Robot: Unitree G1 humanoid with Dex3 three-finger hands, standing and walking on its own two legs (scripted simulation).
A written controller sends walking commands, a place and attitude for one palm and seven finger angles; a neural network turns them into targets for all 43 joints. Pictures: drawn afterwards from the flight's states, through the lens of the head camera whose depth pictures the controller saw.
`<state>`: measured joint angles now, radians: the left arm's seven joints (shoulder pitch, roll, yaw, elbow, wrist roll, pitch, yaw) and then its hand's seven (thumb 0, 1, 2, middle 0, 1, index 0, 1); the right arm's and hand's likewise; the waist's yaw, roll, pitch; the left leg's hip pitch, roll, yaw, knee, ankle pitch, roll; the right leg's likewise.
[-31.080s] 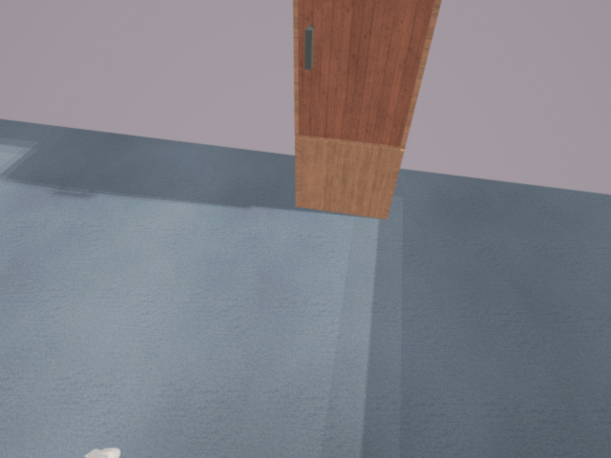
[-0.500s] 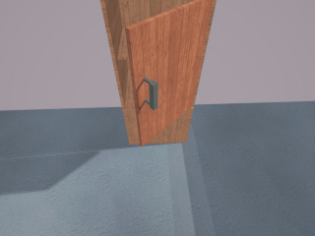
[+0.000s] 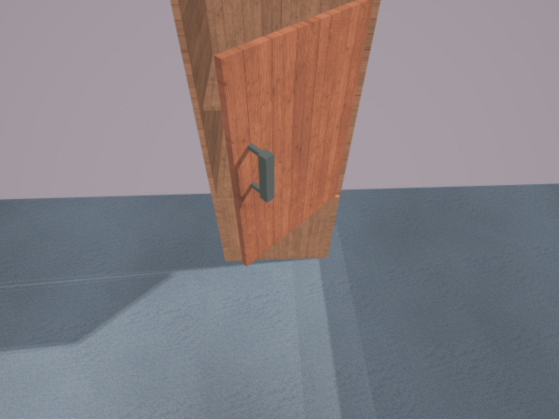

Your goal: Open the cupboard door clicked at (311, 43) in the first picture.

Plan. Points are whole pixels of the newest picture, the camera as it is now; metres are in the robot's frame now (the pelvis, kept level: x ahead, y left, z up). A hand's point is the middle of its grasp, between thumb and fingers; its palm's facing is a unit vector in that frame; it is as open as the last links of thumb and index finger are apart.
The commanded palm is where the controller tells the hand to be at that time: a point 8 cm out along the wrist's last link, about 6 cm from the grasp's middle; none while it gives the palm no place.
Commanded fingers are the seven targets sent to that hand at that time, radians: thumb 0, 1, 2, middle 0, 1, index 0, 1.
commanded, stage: walk to a spot facing it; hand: left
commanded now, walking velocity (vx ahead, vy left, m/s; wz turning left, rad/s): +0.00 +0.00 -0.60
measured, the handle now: (260, 172) +0.57 +0.08 +0.00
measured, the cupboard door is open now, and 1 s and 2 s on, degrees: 42 42 42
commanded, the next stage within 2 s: none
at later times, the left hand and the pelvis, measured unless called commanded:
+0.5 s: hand out of the picture +0.09 +0.19 -0.17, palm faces -0.17 -0.95 -0.25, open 7.4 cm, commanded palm none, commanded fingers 0.00 0.90 0.90 -0.20 -0.30 -0.20 -0.30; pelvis -0.02 +0.00 -0.01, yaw -14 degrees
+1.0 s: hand out of the picture +0.14 +0.13 -0.19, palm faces -0.45 -0.87 -0.20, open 7.4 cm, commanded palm none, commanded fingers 0.00 0.90 0.90 -0.20 -0.30 -0.20 -0.30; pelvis +0.00 -0.02 -0.02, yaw -31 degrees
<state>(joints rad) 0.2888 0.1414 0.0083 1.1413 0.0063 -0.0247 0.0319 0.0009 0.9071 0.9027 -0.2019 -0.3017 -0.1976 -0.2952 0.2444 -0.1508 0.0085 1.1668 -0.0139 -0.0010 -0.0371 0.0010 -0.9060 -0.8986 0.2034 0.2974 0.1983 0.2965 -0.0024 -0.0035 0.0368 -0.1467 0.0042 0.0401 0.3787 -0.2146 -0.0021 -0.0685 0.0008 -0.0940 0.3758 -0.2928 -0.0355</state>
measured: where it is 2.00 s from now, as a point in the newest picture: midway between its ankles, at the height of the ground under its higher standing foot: outside the picture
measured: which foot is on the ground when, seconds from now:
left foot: down 0.00-0.58, up 0.60-0.96, down 0.98-1.00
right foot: down 0.00-0.32, up 0.34-0.58, down 0.60-0.98, up 1.00-1.00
